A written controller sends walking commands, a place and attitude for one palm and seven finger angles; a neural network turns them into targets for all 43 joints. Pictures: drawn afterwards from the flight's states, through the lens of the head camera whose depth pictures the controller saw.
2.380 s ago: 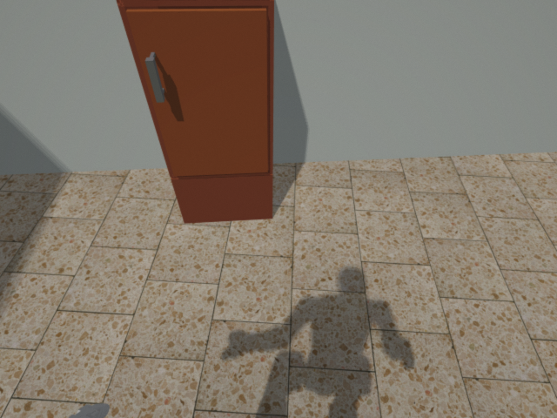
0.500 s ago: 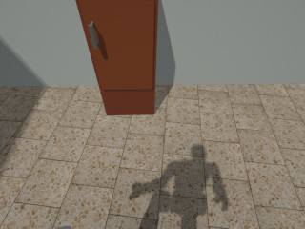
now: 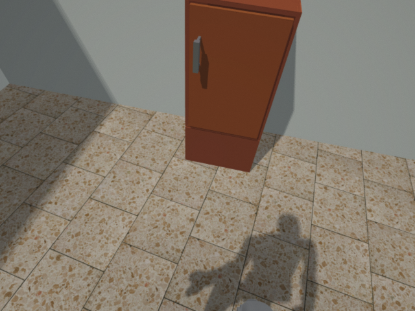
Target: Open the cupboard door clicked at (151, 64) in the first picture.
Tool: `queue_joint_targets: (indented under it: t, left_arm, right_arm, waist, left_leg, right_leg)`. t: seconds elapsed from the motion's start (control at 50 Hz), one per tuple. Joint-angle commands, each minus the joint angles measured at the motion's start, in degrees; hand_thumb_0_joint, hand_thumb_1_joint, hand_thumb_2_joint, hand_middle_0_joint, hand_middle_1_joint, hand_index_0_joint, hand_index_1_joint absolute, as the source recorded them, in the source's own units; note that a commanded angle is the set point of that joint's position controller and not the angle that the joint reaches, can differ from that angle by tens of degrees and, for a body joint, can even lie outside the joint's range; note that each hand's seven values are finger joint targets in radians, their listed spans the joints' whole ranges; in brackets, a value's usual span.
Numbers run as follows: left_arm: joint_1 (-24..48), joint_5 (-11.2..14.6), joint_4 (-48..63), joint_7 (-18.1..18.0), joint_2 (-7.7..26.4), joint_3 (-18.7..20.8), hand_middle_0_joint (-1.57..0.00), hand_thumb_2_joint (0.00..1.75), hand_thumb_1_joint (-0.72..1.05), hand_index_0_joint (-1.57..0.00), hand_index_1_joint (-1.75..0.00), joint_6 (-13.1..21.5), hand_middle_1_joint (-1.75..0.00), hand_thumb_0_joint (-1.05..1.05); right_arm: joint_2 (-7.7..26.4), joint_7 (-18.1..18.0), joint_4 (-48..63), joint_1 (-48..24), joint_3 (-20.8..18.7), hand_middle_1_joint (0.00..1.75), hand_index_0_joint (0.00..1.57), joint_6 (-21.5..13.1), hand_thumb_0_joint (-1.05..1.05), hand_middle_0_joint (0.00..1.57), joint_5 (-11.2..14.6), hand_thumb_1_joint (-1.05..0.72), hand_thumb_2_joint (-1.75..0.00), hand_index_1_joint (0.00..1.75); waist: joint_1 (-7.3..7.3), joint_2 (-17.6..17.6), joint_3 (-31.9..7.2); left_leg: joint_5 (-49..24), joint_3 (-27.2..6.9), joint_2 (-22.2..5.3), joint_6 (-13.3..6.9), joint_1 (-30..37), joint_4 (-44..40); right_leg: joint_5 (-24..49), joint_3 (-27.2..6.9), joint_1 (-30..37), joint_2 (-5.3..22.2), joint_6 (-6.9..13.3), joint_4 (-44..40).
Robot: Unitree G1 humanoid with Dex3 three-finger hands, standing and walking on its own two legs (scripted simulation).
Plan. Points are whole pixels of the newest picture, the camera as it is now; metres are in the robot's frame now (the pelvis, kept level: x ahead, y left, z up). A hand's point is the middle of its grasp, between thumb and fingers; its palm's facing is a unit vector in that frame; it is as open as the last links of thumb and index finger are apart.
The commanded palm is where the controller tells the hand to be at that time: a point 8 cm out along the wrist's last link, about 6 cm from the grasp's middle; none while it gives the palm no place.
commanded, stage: walk to a spot facing it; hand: left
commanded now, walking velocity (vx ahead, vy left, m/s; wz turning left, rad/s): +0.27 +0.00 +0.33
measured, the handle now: (197, 54) +1.02 +0.06 -0.03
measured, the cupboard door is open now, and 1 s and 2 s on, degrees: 0 0 0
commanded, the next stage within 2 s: turn to face it in 0.08 s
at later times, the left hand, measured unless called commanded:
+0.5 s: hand (150, 303) +0.17 +0.12 -0.17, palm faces +0.11 -0.97 -0.23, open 7.2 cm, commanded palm none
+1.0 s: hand (134, 271) +0.24 +0.17 -0.19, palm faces -0.08 -0.98 -0.18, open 7.4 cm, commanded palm none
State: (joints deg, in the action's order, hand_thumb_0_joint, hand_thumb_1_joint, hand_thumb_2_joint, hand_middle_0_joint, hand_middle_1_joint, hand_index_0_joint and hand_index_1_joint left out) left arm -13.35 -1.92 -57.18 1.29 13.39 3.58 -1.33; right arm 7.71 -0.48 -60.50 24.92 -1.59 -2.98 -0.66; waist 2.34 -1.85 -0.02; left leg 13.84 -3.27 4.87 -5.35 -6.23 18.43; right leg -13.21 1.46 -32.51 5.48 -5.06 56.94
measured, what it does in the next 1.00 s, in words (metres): walks ahead: right foot, then left foot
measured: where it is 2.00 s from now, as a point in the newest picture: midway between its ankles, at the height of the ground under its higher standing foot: (204, 262)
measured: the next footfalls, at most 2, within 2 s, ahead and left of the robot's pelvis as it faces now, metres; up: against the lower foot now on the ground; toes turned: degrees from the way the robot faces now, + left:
right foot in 0.24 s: +0.22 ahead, -0.15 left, +0.00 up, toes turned +0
left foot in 0.70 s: +0.24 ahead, +0.06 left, +0.00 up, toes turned +1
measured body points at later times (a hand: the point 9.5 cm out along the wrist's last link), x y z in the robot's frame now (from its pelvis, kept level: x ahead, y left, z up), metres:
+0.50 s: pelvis +0.16 -0.07 -0.01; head +0.19 -0.08 +0.44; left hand +0.17 +0.17 -0.15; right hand +0.26 -0.30 -0.16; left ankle +0.16 +0.07 -0.70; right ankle +0.18 -0.15 -0.75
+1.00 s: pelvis +0.19 -0.02 +0.00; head +0.20 +0.01 +0.45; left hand +0.25 +0.23 -0.17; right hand +0.20 -0.26 -0.14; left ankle +0.20 +0.06 -0.75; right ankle +0.14 -0.17 -0.69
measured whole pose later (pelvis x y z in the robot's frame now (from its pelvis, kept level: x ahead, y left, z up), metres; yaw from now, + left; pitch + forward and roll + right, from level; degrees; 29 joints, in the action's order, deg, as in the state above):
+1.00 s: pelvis +0.19 -0.02 +0.00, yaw -9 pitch -1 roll -2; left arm -14.1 -1.6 -59.5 0.1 12.8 4.4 -3.6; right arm 9.1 -2.1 -59.2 12.6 -1.8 -1.0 -1.3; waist -0.6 -2.1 1.7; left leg 13.7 9.9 -2.3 -3.5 -11.0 25.0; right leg -24.7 1.1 -21.5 3.1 -2.7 52.7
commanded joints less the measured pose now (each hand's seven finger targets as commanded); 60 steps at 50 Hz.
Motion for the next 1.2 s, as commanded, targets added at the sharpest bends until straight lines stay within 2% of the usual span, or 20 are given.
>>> queue_joint_targets:
  t: [0.0,0.12,0.18,0.2,0.22,0.26,0.3,0.36,0.52,0.62,0.64,0.68,0.7,0.76,0.88,1.0,1.12,1.14,1.16,1.18]
  left_arm:
    - [9.6,0.5,7.0,-0.3,2.4,0.3,-0.20,0.90,0.90,-0.20,-0.30,2.8,-0.30,0.00]
    - [11.2,1.1,8.4,-0.6,1.5,0.3,-0.20,0.90,0.90,-0.20,-0.30,3.7,-0.30,0.00]
    - [-3.6,0.9,4.1,-1.2,4.2,1.0,-0.20,0.90,0.90,-0.20,-0.30,4.9,-0.30,0.00]
    - [-10.9,0.3,2.2,-2.2,9.4,1.8,-0.20,0.90,0.90,-0.20,-0.30,5.8,-0.30,0.00]
    - [-15.8,0.4,0.9,-2.6,13.1,2.4,-0.20,0.90,0.90,-0.20,-0.30,5.8,-0.30,0.00]
    - [-8.8,0.9,1.6,-2.7,9.1,1.4,-0.20,0.90,0.90,-0.20,-0.30,5.3,-0.30,0.00]
    - [-4.2,0.9,1.6,-3.0,3.2,-0.1,-0.20,0.90,0.90,-0.20,-0.30,5.3,-0.30,0.00]
    - [-2.6,0.9,1.0,-3.0,1.5,-1.3,-0.20,0.90,0.90,-0.20,-0.30,5.2,-0.30,0.00]
    - [-6.5,0.7,-0.5,-2.8,5.4,0.5,-0.20,0.90,0.90,-0.20,-0.30,2.9,-0.30,0.00]
    - [-4.7,0.9,0.1,-2.9,5.9,1.2,-0.20,0.90,0.90,-0.20,-0.30,1.5,-0.30,0.00]
    - [-4.3,1.1,0.3,-2.8,5.0,1.2,-0.20,0.90,0.90,-0.20,-0.30,1.3,-0.30,0.00]
    - [-7.0,1.5,1.1,-2.3,1.1,0.8,-0.20,0.90,0.90,-0.20,-0.30,0.8,-0.30,0.00]
    - [-6.3,1.2,1.0,-2.4,2.0,0.8,-0.20,0.90,0.90,-0.20,-0.30,0.3,-0.30,0.00]
    - [-6.2,0.4,-0.2,-1.7,2.1,1.6,-0.20,0.90,0.90,-0.20,-0.30,-0.6,-0.30,0.00]
    - [-4.3,0.6,0.2,-1.7,0.5,1.3,-0.20,0.90,0.90,-0.20,-0.30,-1.5,-0.30,0.00]
    - [2.6,0.1,1.5,-0.7,-0.4,-0.2,-0.20,0.90,0.90,-0.20,-0.30,-0.3,-0.30,0.00]
    - [-3.7,0.5,-1.7,-0.7,-0.1,-0.4,-0.20,0.90,0.90,-0.20,-0.30,1.6,-0.30,0.00]
    - [-7.0,0.4,-3.1,-1.3,2.2,0.1,-0.20,0.90,0.90,-0.20,-0.30,2.3,-0.30,0.00]
    - [-11.3,0.2,-4.5,-1.9,7.3,1.0,-0.20,0.90,0.90,-0.20,-0.30,2.6,-0.30,0.00]
    - [-15.0,0.9,-4.9,-2.2,10.1,1.5,-0.20,0.90,0.90,-0.20,-0.30,2.6,-0.30,0.00]
  right_arm:
    - [10.3,-1.2,0.8,5.2,-2.5,0.30,0.20,-1.0,0.00,0.20,-0.2,-0.90,-0.90,0.30]
    - [11.7,-1.4,0.8,2.8,-2.9,0.30,0.20,-0.4,0.00,0.20,-0.7,-0.90,-0.90,0.30]
    - [12.0,-1.3,1.0,0.7,-3.0,0.30,0.20,-0.2,0.00,0.20,0.0,-0.90,-0.90,0.30]
    - [9.2,-0.8,1.3,3.6,-2.6,0.30,0.20,-0.6,0.00,0.20,0.4,-0.90,-0.90,0.30]
    - [7.1,-1.0,2.4,7.0,-2.4,0.30,0.20,-0.6,0.00,0.20,0.5,-0.90,-0.90,0.30]
    - [6.7,-0.9,2.0,1.5,-2.5,0.30,0.20,0.1,0.00,0.20,-0.1,-0.90,-0.90,0.30]
    - [4.6,-0.5,2.2,-3.4,-1.7,0.30,0.20,1.0,0.00,0.20,-0.6,-0.90,-0.90,0.30]
    - [3.7,-0.6,0.9,-1.8,-1.0,0.30,0.20,2.5,0.00,0.20,-0.5,-0.90,-0.90,0.30]
    - [6.0,-1.0,4.4,-15.0,-0.9,0.30,0.20,3.0,0.00,0.20,0.1,-0.90,-0.90,0.30]
    - [6.5,-1.5,4.5,-14.7,-1.1,0.30,0.20,2.7,0.00,0.20,0.5,-0.90,-0.90,0.30]
    - [7.3,-1.7,3.8,-12.8,-1.2,0.30,0.20,2.2,0.00,0.20,0.5,-0.90,-0.90,0.30]
    - [13.7,-2.0,4.5,-12.0,-2.4,0.30,0.20,2.0,0.00,0.20,-0.2,-0.90,-0.90,0.30]
    - [13.9,-2.1,5.0,-12.8,-2.5,0.30,0.20,2.3,0.00,0.20,-0.3,-0.90,-0.90,0.30]
    - [10.6,-2.5,6.4,-16.7,-1.5,0.30,0.20,2.2,0.00,0.20,-0.5,-0.90,-0.90,0.30]
    - [9.1,-2.5,4.5,-12.1,-1.8,0.30,0.20,1.6,0.00,0.20,-0.5,-0.90,-0.90,0.30]
    - [10.7,-1.6,0.7,-4.0,-2.4,0.30,0.20,1.3,0.00,0.20,-1.3,-0.90,-0.90,0.30]
    - [9.9,-0.8,-1.5,-3.5,-2.0,0.30,0.20,1.4,0.00,0.20,-0.8,-0.90,-0.90,0.30]
    - [7.7,-0.5,-1.4,-3.7,-1.4,0.30,0.20,1.1,0.00,0.20,-0.4,-0.90,-0.90,0.30]
    - [4.5,-0.1,0.4,-5.4,-0.6,0.30,0.20,0.8,0.00,0.20,-0.1,-0.90,-0.90,0.30]
    - [7.4,0.3,3.0,-10.7,-1.1,0.30,0.20,1.2,0.00,0.20,-0.9,-0.90,-0.90,0.30]
  waist:
    - [1.70,7.7,4.8]
    - [0.83,9.1,5.4]
    - [-5.79,4.4,-0.8]
    - [-7.58,-6.9,-7.7]
    - [-6.26,-14.6,-13.1]
    - [-5.26,-7.9,-4.0]
    - [-2.87,-0.4,2.7]
    - [-0.22,-7.0,-1.3]
    - [-3.49,-5.7,-3.0]
    - [-1.95,-5.3,-1.2]
    - [-1.10,-3.4,-1.5]
    - [-1.94,15.0,-1.4]
    - [-1.58,19.4,-0.5]
    - [-3.70,7.1,2.5]
    - [-2.70,9.0,0.5]
    - [0.72,10.6,2.9]
    - [-3.64,6.2,2.2]
    - [-5.11,1.0,1.9]
    - [-7.12,-11.2,3.2]
    - [-9.34,-11.3,5.0]
  left_leg:
    - [-9.9,-16.8,-17.0,-7.4,7.2,-6.5]
    - [-25.1,-14.8,-15.9,-5.5,3.4,0.2]
    - [-29.8,-9.7,-11.7,-0.7,-4.1,15.9]
    - [-14.9,-5.4,-7.2,2.4,-15.0,30.6]
    - [19.8,0.4,0.3,4.8,-23.3,46.3]
    - [17.2,-0.5,-5.5,4.2,-24.2,54.0]
    - [10.6,0.7,-8.6,5.1,-22.4,49.8]
    - [8.1,4.2,-9.5,7.5,-15.2,37.2]
    - [6.6,5.7,-7.6,8.9,-15.7,25.7]
    - [0.5,5.0,-7.1,7.8,-5.1,11.6]
    - [-3.5,4.8,-8.4,7.3,0.5,6.0]
    - [-13.3,-10.0,-24.5,-0.2,5.2,0.0]
    - [-12.5,-12.7,-28.2,-3.5,0.7,-3.9]
    - [-12.1,-6.3,-24.2,-4.5,-4.7,-3.9]
    - [-21.1,0.7,-21.8,-4.0,-1.1,-2.2]
    - [2.9,-3.0,-23.0,-3.9,-0.9,-7.0]
    - [10.5,1.6,-18.6,0.5,-8.5,0.2]
    - [12.7,5.6,-15.5,2.7,-16.8,7.2]
    - [16.5,13.0,-9.1,5.6,-29.0,19.8]
    - [19.9,9.8,-9.5,6.0,-34.2,29.4]
  right_leg:
    - [-1.1,-0.1,-9.9,0.3,0.1,-5.2]
    - [-2.6,1.5,1.7,-2.4,2.0,-18.2]
    - [7.5,2.1,26.9,-3.2,3.8,-30.6]
    - [15.3,-10.6,42.4,8.9,8.2,-31.8]
    - [28.8,-30.0,47.9,23.5,15.3,-35.0]
    - [19.4,-27.2,32.5,20.0,18.0,-38.9]
    - [28.0,-15.4,22.3,14.1,16.3,-39.4]
    - [42.6,-5.3,19.4,8.3,13.8,-37.4]
    - [36.4,-13.8,24.9,7.0,15.3,-37.3]
    - [23.8,-15.5,18.4,5.2,12.8,-34.9]
    - [18.9,-14.3,15.2,3.1,10.8,-32.6]
    - [-7.4,-4.7,6.1,-6.3,5.4,-21.0]
    - [-19.6,-1.9,6.2,-6.4,4.1,-10.1]
    - [-14.7,-3.3,4.9,-3.6,3.4,4.0]
    - [-10.9,-1.3,5.9,-2.4,1.9,0.7]
    - [-13.9,2.2,8.4,-2.5,3.9,-11.9]
    - [-4.0,4.8,26.7,-3.6,5.9,-35.4]
    - [-7.9,-1.7,35.5,2.0,7.9,-39.2]
    - [-15.0,-17.4,41.4,13.7,12.8,-45.6]
    - [-21.1,-25.5,37.6,19.5,17.1,-49.7]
